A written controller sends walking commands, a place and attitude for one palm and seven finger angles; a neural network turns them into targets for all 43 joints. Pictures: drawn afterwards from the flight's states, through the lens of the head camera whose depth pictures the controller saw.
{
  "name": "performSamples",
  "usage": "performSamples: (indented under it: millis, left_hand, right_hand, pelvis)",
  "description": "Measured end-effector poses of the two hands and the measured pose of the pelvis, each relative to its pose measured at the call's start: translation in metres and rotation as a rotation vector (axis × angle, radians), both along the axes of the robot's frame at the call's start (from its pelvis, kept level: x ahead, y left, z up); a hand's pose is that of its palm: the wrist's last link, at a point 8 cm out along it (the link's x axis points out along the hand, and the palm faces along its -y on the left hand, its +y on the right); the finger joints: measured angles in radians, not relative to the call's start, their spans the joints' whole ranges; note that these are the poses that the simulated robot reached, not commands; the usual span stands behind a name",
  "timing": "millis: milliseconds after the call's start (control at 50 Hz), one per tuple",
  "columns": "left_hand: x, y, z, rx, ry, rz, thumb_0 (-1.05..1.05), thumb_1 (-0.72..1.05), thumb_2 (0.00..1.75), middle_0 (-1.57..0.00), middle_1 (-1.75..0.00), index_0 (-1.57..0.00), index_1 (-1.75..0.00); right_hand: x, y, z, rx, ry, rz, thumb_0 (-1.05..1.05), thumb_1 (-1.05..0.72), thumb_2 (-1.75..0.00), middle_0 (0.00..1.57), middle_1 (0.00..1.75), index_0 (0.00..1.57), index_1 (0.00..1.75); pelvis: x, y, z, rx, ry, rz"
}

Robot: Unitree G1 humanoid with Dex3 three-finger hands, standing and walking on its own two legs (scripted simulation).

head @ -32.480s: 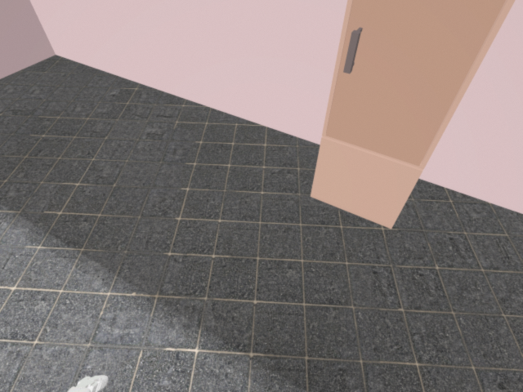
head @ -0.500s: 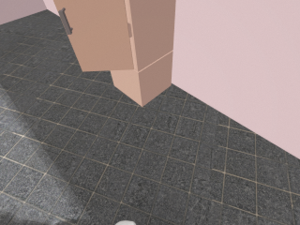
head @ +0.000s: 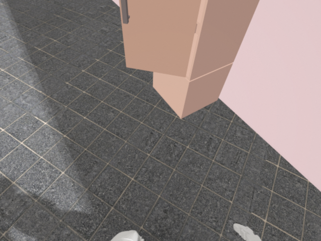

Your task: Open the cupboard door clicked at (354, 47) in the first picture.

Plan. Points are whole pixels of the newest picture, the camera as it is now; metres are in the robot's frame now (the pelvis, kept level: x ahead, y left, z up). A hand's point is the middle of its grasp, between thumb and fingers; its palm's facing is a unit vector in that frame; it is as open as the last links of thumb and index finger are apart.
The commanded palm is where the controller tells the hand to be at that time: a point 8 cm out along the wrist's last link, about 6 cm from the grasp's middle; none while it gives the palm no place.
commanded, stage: take the last steps up to it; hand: left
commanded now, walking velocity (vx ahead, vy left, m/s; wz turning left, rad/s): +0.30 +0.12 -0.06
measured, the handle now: (126, 7) +1.04 +0.29 +0.05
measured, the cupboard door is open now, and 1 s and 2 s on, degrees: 46 46 46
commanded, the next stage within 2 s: come to a stop and stand still in 0.92 s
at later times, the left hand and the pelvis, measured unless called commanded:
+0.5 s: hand (113, 163) +0.34 +0.20 -0.14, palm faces -0.09 -0.98 -0.16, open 7.4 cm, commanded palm none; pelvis +0.19 +0.04 +0.01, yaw -2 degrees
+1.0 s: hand (85, 162) +0.35 +0.30 -0.17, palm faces +0.04 -0.99 -0.16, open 7.3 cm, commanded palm none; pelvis +0.38 +0.12 +0.01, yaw -3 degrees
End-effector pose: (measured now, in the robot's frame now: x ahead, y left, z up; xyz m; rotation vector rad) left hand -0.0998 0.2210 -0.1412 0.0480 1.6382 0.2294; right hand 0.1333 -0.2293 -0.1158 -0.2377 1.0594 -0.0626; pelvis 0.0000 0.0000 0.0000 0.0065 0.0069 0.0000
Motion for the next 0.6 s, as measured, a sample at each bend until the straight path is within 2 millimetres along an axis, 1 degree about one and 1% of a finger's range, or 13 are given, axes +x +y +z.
performSamples:
  millis: [40, 80, 140, 180, 220, 300, 400, 480, 520, 540, 560, 600]
  left_hand:
    - [0.044, 0.016, 0.002, 0.014, -0.080, -0.024, 0.01, 0.91, 0.90, -0.20, -0.30, -0.20, -0.30]
    - [0.092, 0.030, 0.007, 0.028, -0.176, -0.054, 0.01, 0.91, 0.90, -0.20, -0.30, -0.20, -0.30]
    - [0.164, 0.044, 0.016, 0.041, -0.311, -0.101, 0.00, 0.91, 0.90, -0.20, -0.30, -0.20, -0.30]
    - [0.208, 0.050, 0.022, 0.044, -0.387, -0.125, 0.00, 0.91, 0.90, -0.20, -0.30, -0.20, -0.30]
    - [0.248, 0.054, 0.027, 0.044, -0.450, -0.146, 0.00, 0.91, 0.90, -0.20, -0.30, -0.20, -0.30]
    - [0.316, 0.054, 0.034, 0.034, -0.530, -0.190, 0.00, 0.91, 0.90, -0.20, -0.30, -0.20, -0.30]
    - [0.383, 0.044, 0.033, 0.010, -0.556, -0.251, 0.00, 0.91, 0.90, -0.20, -0.30, -0.20, -0.30]
    - [0.430, 0.030, 0.027, -0.014, -0.560, -0.291, 0.00, 0.91, 0.90, -0.20, -0.30, -0.20, -0.30]
    - [0.447, 0.023, 0.022, -0.020, -0.571, -0.290, 0.00, 0.91, 0.90, -0.20, -0.30, -0.20, -0.30]
    - [0.452, 0.021, 0.019, -0.019, -0.577, -0.280, 0.00, 0.91, 0.90, -0.20, -0.30, -0.20, -0.30]
    - [0.454, 0.021, 0.018, -0.018, -0.577, -0.266, 0.00, 0.91, 0.90, -0.20, -0.30, -0.20, -0.30]
    - [0.447, 0.023, 0.017, -0.014, -0.545, -0.229, 0.00, 0.90, 0.90, -0.20, -0.30, -0.20, -0.30]
  right_hand:
    - [-0.003, 0.013, 0.002, 0.004, 0.027, -0.019, 0.00, -0.91, -0.90, 0.19, 0.30, 0.20, 0.30]
    - [-0.011, 0.024, 0.003, 0.012, 0.063, -0.047, 0.00, -0.91, -0.90, 0.20, 0.30, 0.20, 0.30]
    - [-0.021, 0.024, 0.008, -0.009, 0.093, -0.112, -0.02, -0.94, -0.90, 0.20, 0.30, 0.21, 0.30]
    - [-0.032, 0.026, 0.008, -0.016, 0.141, -0.136, -0.02, -0.94, -0.90, 0.20, 0.30, 0.21, 0.30]
    - [-0.044, 0.029, 0.007, -0.019, 0.199, -0.160, -0.02, -0.94, -0.90, 0.20, 0.30, 0.21, 0.30]
    - [-0.067, 0.042, 0.004, -0.008, 0.322, -0.210, -0.01, -0.92, -0.90, 0.20, 0.30, 0.20, 0.30]
    - [-0.085, 0.064, 0.001, 0.028, 0.462, -0.270, 0.00, -0.91, -0.90, 0.19, 0.30, 0.20, 0.30]
    - [-0.087, 0.081, 0.000, 0.064, 0.567, -0.311, 0.00, -0.91, -0.90, 0.20, 0.30, 0.20, 0.30]
    - [-0.080, 0.085, -0.002, 0.081, 0.611, -0.327, 0.00, -0.91, -0.90, 0.20, 0.30, 0.20, 0.30]
    - [-0.073, 0.086, -0.003, 0.089, 0.628, -0.331, 0.00, -0.90, -0.90, 0.20, 0.30, 0.20, 0.30]
    - [-0.064, 0.085, -0.004, 0.093, 0.634, -0.332, 0.00, -0.90, -0.90, 0.20, 0.30, 0.20, 0.30]
    - [-0.034, 0.080, -0.005, 0.090, 0.614, -0.318, 0.01, -0.90, -0.90, 0.20, 0.30, 0.20, 0.30]
  pelvis:
    - [0.012, 0.009, 0.006, 0.001, 0.001, -0.005]
    - [0.025, 0.018, 0.013, 0.004, 0.002, -0.007]
    - [0.045, 0.029, 0.020, 0.009, 0.003, -0.011]
    - [0.059, 0.036, 0.022, 0.010, 0.002, -0.012]
    - [0.074, 0.041, 0.023, 0.011, 0.001, -0.011]
    - [0.105, 0.047, 0.022, 0.010, -0.001, -0.014]
    - [0.146, 0.050, 0.018, 0.002, 0.000, -0.023]
    - [0.182, 0.047, 0.012, -0.012, 0.004, -0.030]
    - [0.202, 0.042, 0.007, -0.012, 0.000, -0.031]
    - [0.211, 0.040, 0.005, -0.007, -0.003, -0.029]
    - [0.219, 0.038, 0.005, -0.008, -0.007, -0.028]
    - [0.233, 0.038, 0.008, -0.014, -0.016, -0.021]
